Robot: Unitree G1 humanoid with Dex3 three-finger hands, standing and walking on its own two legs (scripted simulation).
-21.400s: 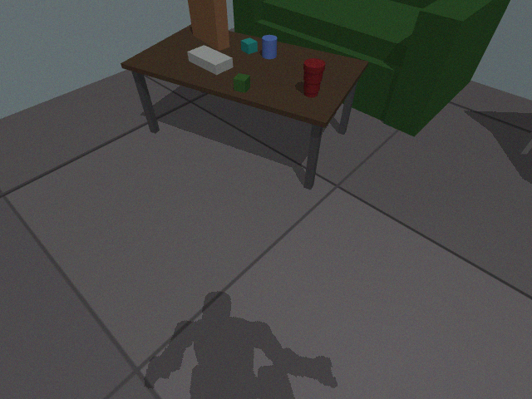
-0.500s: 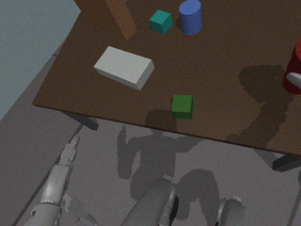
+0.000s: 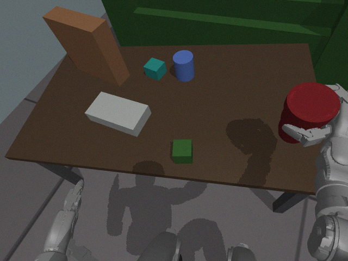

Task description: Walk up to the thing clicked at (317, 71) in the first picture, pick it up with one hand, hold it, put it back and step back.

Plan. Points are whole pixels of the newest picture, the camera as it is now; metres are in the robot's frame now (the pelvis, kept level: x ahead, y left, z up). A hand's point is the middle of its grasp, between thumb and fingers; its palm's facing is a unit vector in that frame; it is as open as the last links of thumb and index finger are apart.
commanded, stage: lift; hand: right
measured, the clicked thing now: (300, 118) +0.48 -0.19 +0.01
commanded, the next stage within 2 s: hold in 1.12 s
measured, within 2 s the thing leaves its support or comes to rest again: neither
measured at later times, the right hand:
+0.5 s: hand (313, 132) +0.40 -0.18 +0.09, palm faces +0.18 +0.98 +0.01, open 11.4 cm
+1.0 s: hand (316, 139) +0.37 -0.17 +0.11, palm faces +0.18 +0.98 +0.02, open 11.4 cm
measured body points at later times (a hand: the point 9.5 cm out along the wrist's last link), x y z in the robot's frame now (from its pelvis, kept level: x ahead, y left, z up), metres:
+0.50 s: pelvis +0.00 +0.00 +0.04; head +0.07 -0.01 +0.48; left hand +0.15 +0.27 +0.02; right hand +0.38 -0.23 +0.09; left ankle +0.03 +0.14 -0.63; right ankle +0.01 -0.12 -0.63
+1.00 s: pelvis +0.01 +0.01 +0.06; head +0.05 +0.00 +0.50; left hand +0.16 +0.27 +0.02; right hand +0.35 -0.23 +0.12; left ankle +0.03 +0.14 -0.63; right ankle +0.01 -0.12 -0.63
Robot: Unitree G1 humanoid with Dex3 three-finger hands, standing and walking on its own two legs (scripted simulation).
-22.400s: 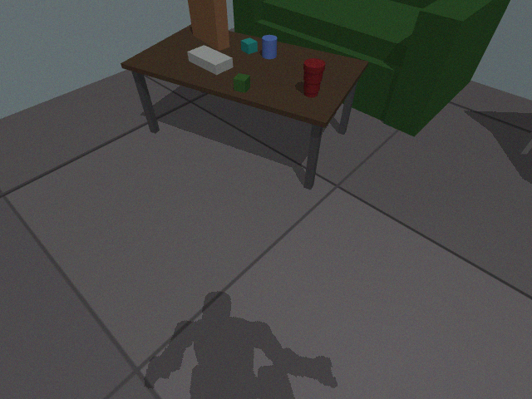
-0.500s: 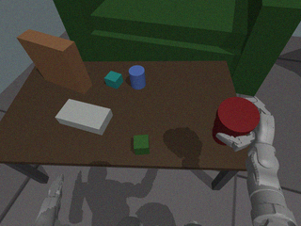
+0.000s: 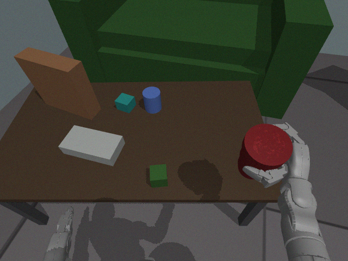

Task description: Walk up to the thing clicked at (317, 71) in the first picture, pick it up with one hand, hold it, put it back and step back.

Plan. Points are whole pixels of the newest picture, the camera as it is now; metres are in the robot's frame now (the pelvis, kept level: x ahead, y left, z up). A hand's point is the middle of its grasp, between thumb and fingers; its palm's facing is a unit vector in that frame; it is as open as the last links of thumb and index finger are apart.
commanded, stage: lift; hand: right
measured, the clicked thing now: (258, 157) +0.37 -0.16 +0.04
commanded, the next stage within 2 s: hold in 0.12 s
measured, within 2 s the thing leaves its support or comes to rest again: neither
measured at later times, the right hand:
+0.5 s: hand (270, 153) +0.35 -0.17 +0.08, palm faces +0.15 +0.99 +0.02, open 11.4 cm
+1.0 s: hand (267, 153) +0.35 -0.17 +0.08, palm faces +0.14 +0.99 +0.02, open 11.4 cm
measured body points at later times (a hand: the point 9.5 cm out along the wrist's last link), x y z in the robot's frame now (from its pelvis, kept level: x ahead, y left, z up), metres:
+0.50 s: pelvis +0.01 +0.00 +0.01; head +0.04 -0.01 +0.46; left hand +0.16 +0.26 -0.03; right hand +0.34 -0.23 +0.08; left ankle +0.01 +0.13 -0.69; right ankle +0.01 -0.13 -0.69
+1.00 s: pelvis +0.00 +0.00 +0.02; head +0.03 +0.00 +0.47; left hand +0.16 +0.26 -0.03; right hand +0.33 -0.22 +0.09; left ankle +0.01 +0.13 -0.69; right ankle +0.01 -0.13 -0.69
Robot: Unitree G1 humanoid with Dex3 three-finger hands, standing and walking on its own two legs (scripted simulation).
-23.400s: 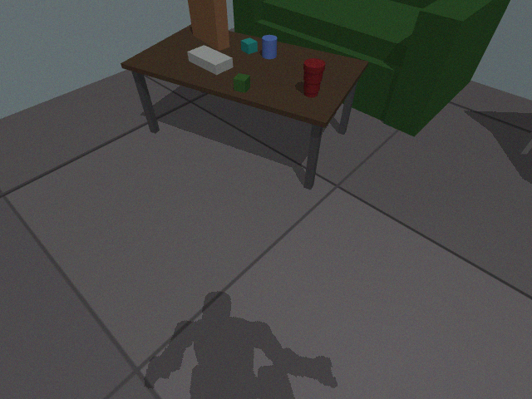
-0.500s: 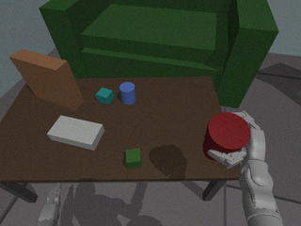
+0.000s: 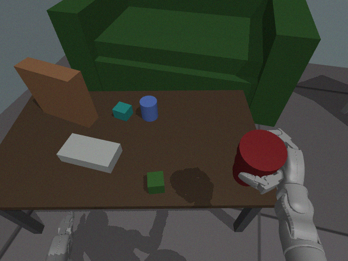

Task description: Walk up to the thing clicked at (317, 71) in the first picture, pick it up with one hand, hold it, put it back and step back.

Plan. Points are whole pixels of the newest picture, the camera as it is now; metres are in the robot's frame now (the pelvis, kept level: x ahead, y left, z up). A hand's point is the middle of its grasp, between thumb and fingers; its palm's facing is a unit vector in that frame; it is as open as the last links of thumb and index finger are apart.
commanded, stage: hold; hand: right
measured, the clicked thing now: (252, 163) +0.35 -0.15 +0.05
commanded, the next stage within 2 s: crouch in 1.82 s
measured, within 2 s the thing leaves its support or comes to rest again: neither
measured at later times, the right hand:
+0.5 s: hand (263, 161) +0.34 -0.17 +0.07, palm faces +0.15 +0.99 +0.03, open 11.4 cm
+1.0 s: hand (261, 159) +0.35 -0.17 +0.07, palm faces +0.14 +0.99 +0.02, open 11.4 cm
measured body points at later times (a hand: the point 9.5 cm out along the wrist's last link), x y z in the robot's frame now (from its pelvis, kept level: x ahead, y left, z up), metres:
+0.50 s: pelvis +0.00 +0.00 +0.00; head +0.02 -0.01 +0.45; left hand +0.15 +0.26 -0.05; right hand +0.33 -0.22 +0.07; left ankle +0.01 +0.13 -0.70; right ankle +0.00 -0.13 -0.70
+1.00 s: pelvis +0.00 +0.00 +0.00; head +0.03 -0.01 +0.45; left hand +0.15 +0.26 -0.05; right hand +0.33 -0.22 +0.07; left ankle +0.01 +0.13 -0.70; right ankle +0.00 -0.13 -0.70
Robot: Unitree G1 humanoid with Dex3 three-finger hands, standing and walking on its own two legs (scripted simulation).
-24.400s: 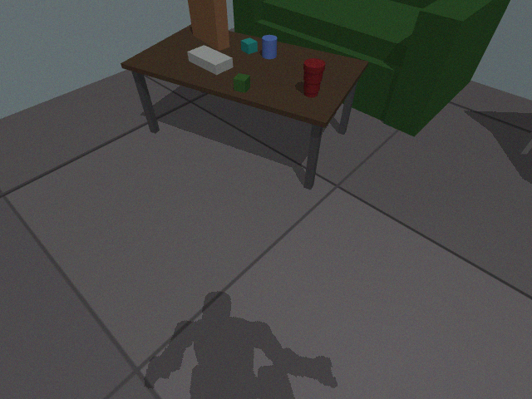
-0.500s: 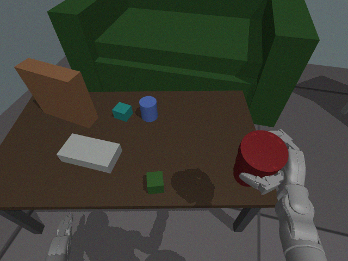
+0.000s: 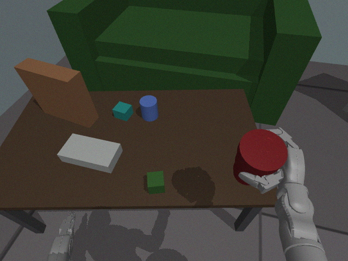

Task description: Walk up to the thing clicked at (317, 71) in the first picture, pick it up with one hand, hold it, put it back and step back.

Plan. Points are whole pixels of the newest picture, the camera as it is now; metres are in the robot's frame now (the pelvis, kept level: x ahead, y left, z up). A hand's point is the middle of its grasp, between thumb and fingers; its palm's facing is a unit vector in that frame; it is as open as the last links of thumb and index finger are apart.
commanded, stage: hold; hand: right
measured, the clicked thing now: (253, 162) +0.35 -0.16 +0.04
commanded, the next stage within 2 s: crouch in 0.82 s
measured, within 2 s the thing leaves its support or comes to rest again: neither
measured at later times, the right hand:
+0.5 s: hand (259, 159) +0.34 -0.16 +0.06, palm faces +0.13 +0.99 +0.01, open 11.4 cm
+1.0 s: hand (261, 158) +0.35 -0.17 +0.06, palm faces +0.15 +0.99 +0.02, open 11.4 cm
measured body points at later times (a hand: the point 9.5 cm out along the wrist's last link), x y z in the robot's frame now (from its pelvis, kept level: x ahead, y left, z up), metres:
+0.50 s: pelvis +0.00 +0.00 +0.00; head +0.03 +0.00 +0.45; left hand +0.15 +0.27 -0.05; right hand +0.33 -0.22 +0.07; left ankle +0.01 +0.13 -0.71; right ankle +0.00 -0.13 -0.71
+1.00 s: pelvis +0.00 +0.00 +0.00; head +0.03 +0.00 +0.45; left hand +0.15 +0.27 -0.05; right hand +0.33 -0.22 +0.07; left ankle +0.01 +0.13 -0.71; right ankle +0.00 -0.13 -0.71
